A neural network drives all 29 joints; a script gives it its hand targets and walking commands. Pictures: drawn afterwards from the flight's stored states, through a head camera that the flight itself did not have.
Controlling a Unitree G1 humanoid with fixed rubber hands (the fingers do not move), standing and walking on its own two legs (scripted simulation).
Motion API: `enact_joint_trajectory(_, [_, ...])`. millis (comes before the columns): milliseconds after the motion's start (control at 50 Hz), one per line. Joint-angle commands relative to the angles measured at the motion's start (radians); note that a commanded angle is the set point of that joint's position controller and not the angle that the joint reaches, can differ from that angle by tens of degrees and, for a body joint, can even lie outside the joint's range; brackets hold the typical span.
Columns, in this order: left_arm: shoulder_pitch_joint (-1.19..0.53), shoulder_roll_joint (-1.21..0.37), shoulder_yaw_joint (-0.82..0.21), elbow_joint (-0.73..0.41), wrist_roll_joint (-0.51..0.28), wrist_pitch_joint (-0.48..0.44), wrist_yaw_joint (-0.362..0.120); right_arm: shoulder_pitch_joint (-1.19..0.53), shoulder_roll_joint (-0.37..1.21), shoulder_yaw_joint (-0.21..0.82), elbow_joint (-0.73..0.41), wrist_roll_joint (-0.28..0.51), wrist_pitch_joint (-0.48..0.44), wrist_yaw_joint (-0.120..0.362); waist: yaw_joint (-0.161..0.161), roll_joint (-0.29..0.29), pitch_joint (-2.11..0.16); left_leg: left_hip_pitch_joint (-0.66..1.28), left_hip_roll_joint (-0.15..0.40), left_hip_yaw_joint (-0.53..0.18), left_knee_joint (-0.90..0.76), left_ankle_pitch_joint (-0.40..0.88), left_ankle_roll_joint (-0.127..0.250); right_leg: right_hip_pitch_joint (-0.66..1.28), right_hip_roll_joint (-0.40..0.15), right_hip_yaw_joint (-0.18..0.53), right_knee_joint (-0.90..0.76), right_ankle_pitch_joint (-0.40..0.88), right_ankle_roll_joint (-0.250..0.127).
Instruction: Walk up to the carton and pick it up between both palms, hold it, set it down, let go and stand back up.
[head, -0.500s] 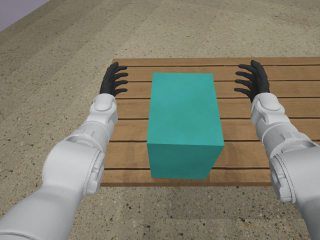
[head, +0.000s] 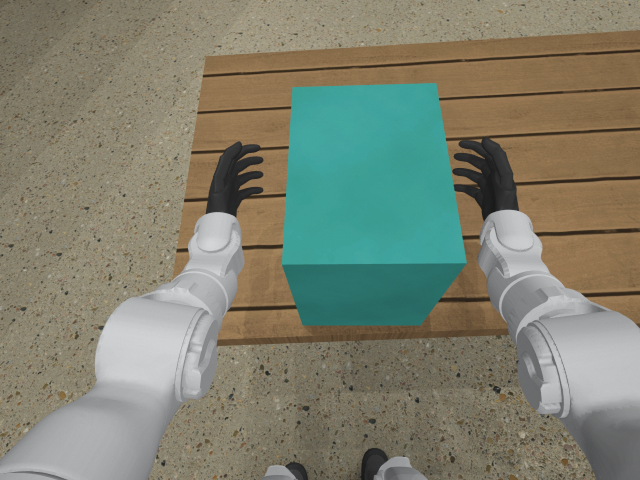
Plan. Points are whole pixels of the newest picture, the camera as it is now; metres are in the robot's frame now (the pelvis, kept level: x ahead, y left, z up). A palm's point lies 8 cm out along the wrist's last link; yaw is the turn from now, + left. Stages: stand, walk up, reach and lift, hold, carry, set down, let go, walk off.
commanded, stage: reach and lift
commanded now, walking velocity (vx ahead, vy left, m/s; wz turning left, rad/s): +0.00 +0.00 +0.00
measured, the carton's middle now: (362, 217) +0.48 -0.04 -0.05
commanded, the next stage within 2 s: none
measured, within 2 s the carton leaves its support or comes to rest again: neither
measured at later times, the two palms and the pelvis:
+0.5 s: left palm (240, 221) +0.46 +0.13 -0.01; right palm (471, 210) +0.46 -0.18 -0.01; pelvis -0.01 -0.01 -0.02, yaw +1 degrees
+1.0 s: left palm (244, 235) +0.43 +0.12 -0.01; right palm (460, 232) +0.43 -0.16 -0.01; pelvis +0.01 +0.00 +0.01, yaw +0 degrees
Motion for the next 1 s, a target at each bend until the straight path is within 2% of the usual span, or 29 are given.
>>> enact_joint_trajectory(0, [-0.311, 0.135, 0.036, -0.059, 0.019, -0.054, 0.0, -0.357, -0.108, 0.015, -0.069, 0.01, -0.07, -0.007, -0.006, -0.074, -0.692, 0.104, -0.026, 0.051, 0.012, 0.346, -0.047, 0.64, -0.022, 0.048, 0.064, 0.516, 0.102])
enact_joint_trajectory(120, [-0.335, 0.093, 0.011, -0.107, -0.005, -0.084, 0.022, -0.386, -0.104, 0.036, -0.075, 0.022, -0.092, 0.008, 0.022, -0.028, -0.758, 0.187, -0.01, 0.059, 0.085, 0.404, -0.073, 0.48, -0.006, 0.016, 0.102, 0.446, 0.083])
enact_joint_trajectory(200, [-0.352, 0.075, -0.001, -0.144, -0.016, -0.081, 0.02, -0.399, -0.087, 0.023, -0.061, 0.007, -0.085, 0.0, 0.006, -0.027, -0.79, 0.158, -0.017, 0.058, 0.132, 0.411, -0.072, 0.486, -0.007, 0.027, 0.125, 0.484, 0.082])
enact_joint_trajectory(300, [-0.338, 0.082, 0.042, -0.148, 0.02, -0.077, 0.018, -0.403, -0.072, 0.0, -0.049, -0.016, -0.086, -0.021, -0.002, -0.047, -0.791, 0.061, -0.032, 0.066, 0.15, 0.367, -0.059, 0.562, -0.016, 0.056, 0.156, 0.522, 0.094])
enact_joint_trajectory(400, [-0.342, 0.063, 0.086, -0.159, 0.063, -0.062, 0.026, -0.417, -0.037, -0.048, -0.068, -0.066, -0.081, -0.041, -0.004, -0.058, -0.763, 0.027, -0.038, 0.068, 0.138, 0.312, -0.052, 0.584, -0.019, 0.067, 0.152, 0.479, 0.093])
enact_joint_trajectory(500, [-0.364, -0.016, 0.153, -0.19, 0.143, -0.046, 0.036, -0.431, 0.065, -0.157, -0.106, -0.191, -0.05, -0.044, -0.002, -0.061, -0.715, 0.058, -0.04, 0.071, 0.121, 0.25, -0.038, 0.543, -0.022, 0.057, 0.126, 0.364, 0.076])
enact_joint_trajectory(580, [-0.357, -0.072, 0.285, -0.247, 0.288, -0.019, 0.044, -0.405, 0.164, -0.302, -0.159, -0.361, -0.029, -0.05, 0.003, -0.073, -0.678, 0.069, -0.05, 0.091, 0.084, 0.203, -0.018, 0.616, -0.023, 0.067, 0.101, 0.336, 0.076])
enact_joint_trajectory(600, [-0.373, -0.178, 0.288, -0.274, 0.34, -0.013, 0.033, -0.416, 0.299, -0.334, -0.179, -0.44, -0.021, -0.04, 0.013, -0.065, -0.649, 0.08, -0.049, 0.097, 0.067, 0.202, -0.01, 0.639, -0.023, 0.061, 0.087, 0.355, 0.075])
enact_joint_trajectory(640, [-0.365, -0.466, 0.311, -0.297, 0.498, 0.011, -0.029, -0.405, 0.62, -0.416, -0.22, -0.666, -0.029, 0.028, 0.008, -0.043, -0.579, 0.156, -0.043, 0.095, 0.033, 0.155, -0.005, 0.638, -0.03, 0.03, 0.044, 0.342, 0.063])
enact_joint_trajectory(660, [-0.323, -0.561, 0.329, -0.272, 0.563, 0.014, -0.051, -0.363, 0.707, -0.461, -0.19, -0.748, -0.044, 0.064, 0.004, -0.024, -0.537, 0.196, -0.034, 0.093, 0.017, 0.141, -0.003, 0.626, -0.028, 0.007, 0.047, 0.338, 0.051])
enact_joint_trajectory(680, [-0.28, -0.599, 0.337, -0.247, 0.592, 0.008, -0.058, -0.327, 0.729, -0.481, -0.17, -0.791, -0.06, 0.084, 0.007, -0.006, -0.515, 0.231, -0.024, 0.084, 0.015, 0.177, -0.011, 0.605, -0.023, -0.015, 0.049, 0.367, 0.038])
enact_joint_trajectory(740, [-0.221, -0.615, 0.366, -0.252, 0.638, 0.009, -0.043, -0.255, 0.733, -0.519, -0.158, -0.866, -0.075, 0.105, -0.004, -0.005, -0.495, 0.321, -0.008, 0.063, -0.008, 0.235, -0.018, 0.589, -0.014, -0.037, 0.017, 0.366, 0.029])
enact_joint_trajectory(800, [-0.202, -0.624, 0.381, -0.287, 0.656, 0.014, -0.029, -0.228, 0.737, -0.546, -0.168, -0.904, -0.089, 0.108, -0.013, -0.026, -0.477, 0.342, 0.003, 0.057, -0.029, 0.271, -0.022, 0.596, -0.014, -0.043, -0.011, 0.371, 0.036])
enact_joint_trajectory(840, [-0.187, -0.624, 0.381, -0.32, 0.662, 0.009, -0.019, -0.214, 0.729, -0.554, -0.169, -0.918, -0.099, 0.107, -0.023, -0.032, -0.475, 0.342, 0.002, 0.059, -0.033, 0.289, -0.021, 0.63, -0.015, -0.037, -0.017, 0.393, 0.039])
enact_joint_trajectory(980, [-0.12, -0.64, 0.38, -0.371, 0.684, 0.014, -0.01, -0.157, 0.76, -0.528, -0.176, -0.908, -0.116, 0.099, -0.02, -0.029, -0.455, 0.344, 0.007, 0.051, -0.053, 0.352, -0.021, 0.713, -0.03, -0.025, -0.029, 0.51, 0.044])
